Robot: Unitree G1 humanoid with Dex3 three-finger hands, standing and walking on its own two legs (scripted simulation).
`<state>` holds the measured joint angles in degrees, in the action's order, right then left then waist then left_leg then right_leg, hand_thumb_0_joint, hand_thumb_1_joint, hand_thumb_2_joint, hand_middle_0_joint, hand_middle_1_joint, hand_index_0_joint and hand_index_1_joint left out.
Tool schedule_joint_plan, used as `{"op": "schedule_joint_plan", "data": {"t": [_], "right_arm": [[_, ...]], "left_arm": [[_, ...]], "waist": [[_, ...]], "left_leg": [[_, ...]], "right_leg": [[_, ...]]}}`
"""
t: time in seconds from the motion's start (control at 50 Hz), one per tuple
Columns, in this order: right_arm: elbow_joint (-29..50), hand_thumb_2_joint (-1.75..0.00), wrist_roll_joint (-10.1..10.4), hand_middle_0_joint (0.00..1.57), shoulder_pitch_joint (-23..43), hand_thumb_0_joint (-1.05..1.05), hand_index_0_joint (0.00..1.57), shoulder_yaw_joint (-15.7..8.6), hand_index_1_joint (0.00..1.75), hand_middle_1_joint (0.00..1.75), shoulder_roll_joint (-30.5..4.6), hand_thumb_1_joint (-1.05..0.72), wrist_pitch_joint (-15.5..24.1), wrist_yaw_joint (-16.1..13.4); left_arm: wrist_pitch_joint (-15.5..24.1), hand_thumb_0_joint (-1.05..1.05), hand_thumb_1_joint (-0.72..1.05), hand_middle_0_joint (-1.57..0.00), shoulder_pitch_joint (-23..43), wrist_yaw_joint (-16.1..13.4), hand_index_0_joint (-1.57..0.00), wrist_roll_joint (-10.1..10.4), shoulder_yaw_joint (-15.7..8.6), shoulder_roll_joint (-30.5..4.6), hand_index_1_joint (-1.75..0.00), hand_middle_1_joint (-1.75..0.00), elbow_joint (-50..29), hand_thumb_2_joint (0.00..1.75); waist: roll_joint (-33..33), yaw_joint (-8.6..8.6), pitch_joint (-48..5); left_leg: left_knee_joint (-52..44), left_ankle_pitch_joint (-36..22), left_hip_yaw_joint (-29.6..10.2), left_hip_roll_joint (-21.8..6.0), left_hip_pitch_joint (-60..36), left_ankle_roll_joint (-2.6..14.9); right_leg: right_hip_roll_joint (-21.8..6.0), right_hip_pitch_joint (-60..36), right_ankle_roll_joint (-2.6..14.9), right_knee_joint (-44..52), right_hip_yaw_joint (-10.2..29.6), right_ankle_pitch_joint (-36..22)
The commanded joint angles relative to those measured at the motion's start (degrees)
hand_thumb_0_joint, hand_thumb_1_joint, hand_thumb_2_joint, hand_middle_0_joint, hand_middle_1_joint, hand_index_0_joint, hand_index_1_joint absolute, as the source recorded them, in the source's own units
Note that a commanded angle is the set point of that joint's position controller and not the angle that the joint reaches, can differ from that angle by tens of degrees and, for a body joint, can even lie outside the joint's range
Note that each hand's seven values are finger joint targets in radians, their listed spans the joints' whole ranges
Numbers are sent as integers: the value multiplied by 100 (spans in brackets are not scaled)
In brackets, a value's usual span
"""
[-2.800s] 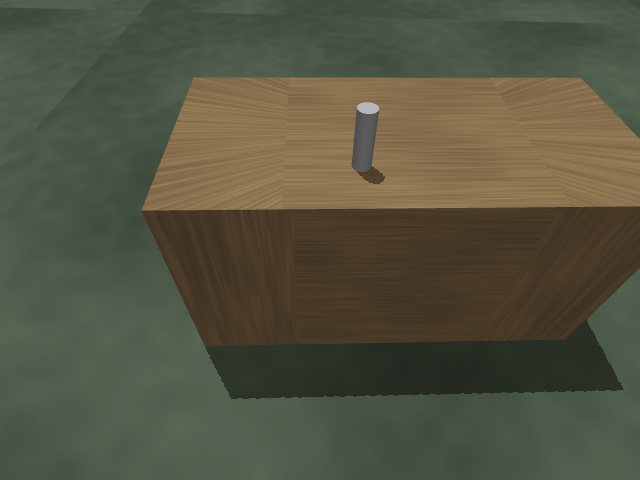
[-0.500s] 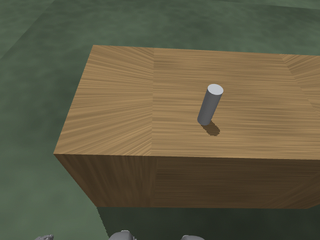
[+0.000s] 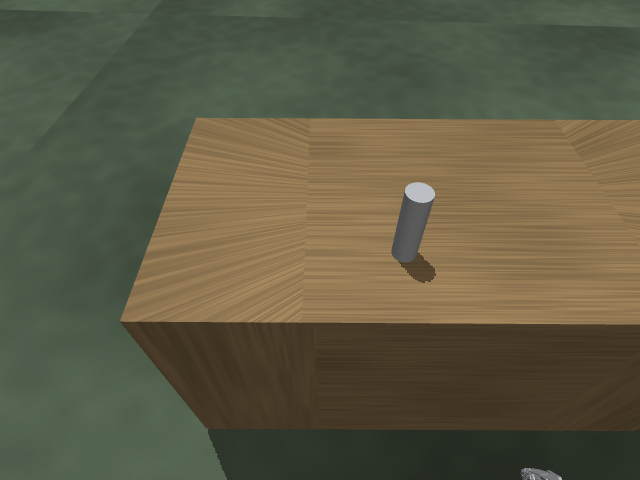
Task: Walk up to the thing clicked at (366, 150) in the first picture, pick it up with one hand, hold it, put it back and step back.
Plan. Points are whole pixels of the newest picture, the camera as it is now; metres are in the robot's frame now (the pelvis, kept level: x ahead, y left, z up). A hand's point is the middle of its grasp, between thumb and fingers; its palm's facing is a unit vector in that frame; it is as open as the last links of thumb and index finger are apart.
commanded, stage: walk up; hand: right
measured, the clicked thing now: (411, 225) +0.53 -0.14 -0.04
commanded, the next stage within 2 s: stand in 0.78 s
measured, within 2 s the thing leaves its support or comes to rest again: neither
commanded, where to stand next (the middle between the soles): +0.07 +0.01 m, yaw +0 degrees
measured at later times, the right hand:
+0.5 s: hand out of the picture +0.09 -0.24 -0.14, palm faces -0.03 +0.94 -0.34, open 7.4 cm
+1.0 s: hand out of the picture +0.10 -0.25 -0.14, palm faces -0.03 +0.94 -0.33, open 7.3 cm
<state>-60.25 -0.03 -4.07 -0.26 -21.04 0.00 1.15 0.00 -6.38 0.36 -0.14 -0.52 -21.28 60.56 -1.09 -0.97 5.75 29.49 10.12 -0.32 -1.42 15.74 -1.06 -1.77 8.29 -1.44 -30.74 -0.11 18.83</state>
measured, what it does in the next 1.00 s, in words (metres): stands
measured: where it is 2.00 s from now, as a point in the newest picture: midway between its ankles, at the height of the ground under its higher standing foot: outside the picture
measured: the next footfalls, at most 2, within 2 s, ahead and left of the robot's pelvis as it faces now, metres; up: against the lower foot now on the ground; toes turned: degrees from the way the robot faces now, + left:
none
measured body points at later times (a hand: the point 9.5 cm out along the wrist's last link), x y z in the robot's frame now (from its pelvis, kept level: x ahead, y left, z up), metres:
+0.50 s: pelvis +0.00 +0.01 +0.01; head +0.01 +0.01 +0.46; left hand +0.06 +0.31 -0.13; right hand +0.09 -0.29 -0.12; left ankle +0.07 +0.13 -0.73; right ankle -0.02 -0.14 -0.73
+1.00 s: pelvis +0.01 +0.00 +0.01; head +0.02 +0.01 +0.46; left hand +0.07 +0.31 -0.12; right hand +0.11 -0.30 -0.12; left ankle +0.07 +0.13 -0.73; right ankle -0.02 -0.14 -0.73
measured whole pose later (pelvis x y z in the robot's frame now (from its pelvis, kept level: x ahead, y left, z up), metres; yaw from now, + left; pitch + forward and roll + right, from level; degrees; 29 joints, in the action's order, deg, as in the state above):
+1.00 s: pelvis +0.01 +0.00 +0.01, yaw +1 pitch -2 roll +0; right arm -65.1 -0.6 -4.7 -0.7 -19.7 0.3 0.9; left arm 0.3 -7.6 0.4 -0.9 -0.8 -20.4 64.9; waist 0.1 -0.1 2.6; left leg 20.6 6.5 -0.9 -1.1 12.1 -1.0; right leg -2.0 3.5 -1.8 -19.9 -1.0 14.2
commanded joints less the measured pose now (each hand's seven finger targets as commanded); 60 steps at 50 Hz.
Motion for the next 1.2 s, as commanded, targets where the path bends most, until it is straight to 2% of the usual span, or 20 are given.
{"op": "schedule_joint_plan", "data": {"t": [0.0,0.1,0.22,0.26,0.3,0.34,0.46,0.56,0.74,0.78,0.82,0.84,0.88,0.9,0.92,0.96,1.02,1.04,1.12,1.18], "right_arm": [[141,-90,7,20,341,0,20,-210,30,30,-1178,-90,175,-73],[-30,-90,-28,20,409,0,20,-213,30,30,-1211,-90,186,-82],[-113,-90,-28,20,389,0,20,-221,30,30,-1140,-90,188,-83],[-118,-90,-36,20,360,0,20,-234,30,30,-1169,-90,183,-85],[-94,-90,-37,20,418,0,20,-235,30,30,-1146,-90,169,-79],[-127,-90,-41,20,385,0,20,-248,30,30,-1143,-90,160,-81],[-134,-90,-13,20,312,0,20,-243,30,30,-1096,-90,155,-77],[-137,-90,-21,20,338,0,20,-255,30,30,-1110,-90,130,-82],[-134,-90,-7,20,334,0,20,-260,30,30,-1056,-90,120,-87],[-174,-90,-49,20,214,0,20,-243,30,30,-1092,-90,142,-103],[-179,-90,-54,20,200,0,20,-244,30,30,-1106,-90,158,-108],[-155,-90,-54,20,259,0,20,-256,30,30,-1127,-90,156,-114],[-136,-90,-56,20,264,0,20,-254,30,30,-1113,-90,144,-102],[-134,-90,-54,20,218,0,20,-264,30,30,-1111,-90,138,-102],[-128,-90,-45,20,222,0,20,-253,30,30,-1109,-90,145,-96],[-102,-90,-43,20,257,0,20,-244,30,30,-1085,-90,172,-94],[-130,-90,-38,20,197,0,20,-244,30,30,-1106,-90,188,-109],[-127,-90,-48,20,207,0,20,-231,30,30,-1084,-90,195,-108],[-151,-90,-30,20,183,0,20,-219,30,30,-1111,-90,190,-135],[-169,-90,-27,20,142,0,20,-209,30,30,-1122,-90,181,-145]], "left_arm": [[149,0,90,-20,358,-51,-20,37,-256,-1223,-30,-30,-218,90],[123,0,90,-20,386,-27,-20,19,-255,-1188,-30,-30,-52,90],[129,0,90,-20,383,-20,-20,5,-267,-1179,-30,-30,70,90],[124,0,90,-20,388,-18,-20,6,-259,-1162,-30,-30,73,90],[117,0,90,-20,329,-20,-20,-2,-249,-1141,-30,-30,101,90],[118,0,90,-20,322,-16,-20,-9,-247,-1105,-30,-30,132,90],[169,0,90,-20,276,-32,-20,-23,-259,-1135,-30,-30,156,90],[160,0,90,-20,299,-46,-20,-27,-256,-1128,-30,-30,145,90],[161,0,90,-20,223,-65,-20,-27,-286,-1115,-30,-30,141,90],[178,0,90,-20,97,-62,-20,-57,-237,-1077,-30,-30,163,90],[170,0,90,-20,155,-64,-20,-51,-249,-1108,-30,-30,129,90],[158,0,90,-20,112,-61,-20,-56,-250,-1096,-30,-30,129,90],[151,0,90,-20,83,-61,-20,-65,-244,-1100,-30,-30,144,90],[153,0,90,-20,89,-60,-20,-71,-255,-1128,-30,-30,129,90],[162,0,90,-20,16,-56,-20,-71,-248,-1111,-30,-30,121,90],[185,0,90,-20,25,-59,-20,-66,-251,-1118,-30,-30,91,90],[185,0,90,-20,71,-64,-20,-46,-252,-1122,-30,-30,52,90],[186,0,90,-20,69,-66,-20,-45,-245,-1116,-30,-30,39,90],[173,0,90,-20,20,-77,-20,-41,-258,-1139,-30,-30,55,90],[157,0,90,-20,48,-75,-20,-32,-263,-1143,-30,-30,52,90]], "waist": [[210,27,-630],[-3,26,-640],[-56,51,-732],[-144,70,-729],[-146,60,-575],[-178,79,-548],[-19,121,-753],[-15,143,-683],[59,122,-804],[163,149,-727],[42,147,-665],[-29,116,-618],[77,127,-383],[166,118,-465],[93,113,-453],[114,101,-570],[50,124,-766],[44,111,-800],[60,90,-858],[43,114,-812]], "left_leg": [[-776,-559,-607,-525,-772,260],[-1197,54,-755,-605,-543,254],[-1281,-104,-722,-610,-568,221],[-1338,43,-737,-618,-543,221],[-1429,424,-801,-617,-410,227],[-1479,536,-847,-642,-368,214],[-1214,-207,-717,-569,-620,206],[-1223,-177,-726,-566,-626,199],[-1065,-950,-635,-567,-807,206],[-1134,-588,-622,-582,-1014,203],[-1227,-490,-641,-580,-871,178],[-1276,-250,-653,-572,-825,180],[-1359,11,-683,-561,-644,176],[-1325,-53,-661,-565,-675,193],[-1324,-86,-664,-559,-753,187],[-1222,-606,-634,-571,-853,196],[-1132,-897,-578,-597,-1024,191],[-1096,-1189,-576,-608,-1005,186],[-1041,-1450,-544,-632,-1083,211],[-1067,-1368,-508,-621,-1072,194]], "right_leg": [[-548,354,331,1218,518,-455],[-480,-10,339,1327,372,-438],[-502,-155,303,1394,329,-679],[-495,-174,297,1404,307,-684],[-461,-56,277,1435,295,-507],[-453,-27,289,1448,300,-369],[-524,-103,266,1553,330,-737],[-510,7,262,1570,282,-680],[-544,-132,219,1557,211,-1107],[-601,108,234,1657,342,-683],[-593,44,240,1617,332,-630],[-571,95,240,1621,314,-504],[-544,175,236,1655,302,-272],[-573,129,251,1652,332,-293],[-559,205,236,1669,326,-327],[-603,56,244,1633,349,-698],[-615,-39,243,1594,367,-904],[-615,-126,228,1570,339,-1160],[-615,-248,201,1522,300,-1447],[-608,-236,204,1538,315,-1393]]}}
